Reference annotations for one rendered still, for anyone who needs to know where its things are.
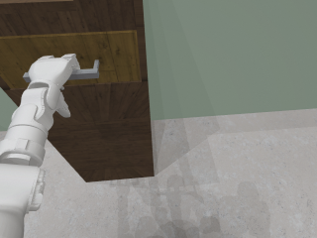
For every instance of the drawer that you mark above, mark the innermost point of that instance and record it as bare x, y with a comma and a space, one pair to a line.
117, 52

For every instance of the handle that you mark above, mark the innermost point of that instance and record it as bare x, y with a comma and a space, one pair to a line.
88, 73
36, 6

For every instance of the left robot upper arm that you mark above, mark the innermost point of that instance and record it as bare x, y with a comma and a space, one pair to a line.
21, 190

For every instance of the robot left hand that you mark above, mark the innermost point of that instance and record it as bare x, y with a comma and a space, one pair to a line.
57, 71

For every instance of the cabinet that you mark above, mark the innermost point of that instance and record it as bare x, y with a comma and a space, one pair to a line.
108, 135

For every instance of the left robot forearm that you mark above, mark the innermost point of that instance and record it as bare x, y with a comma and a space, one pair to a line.
24, 143

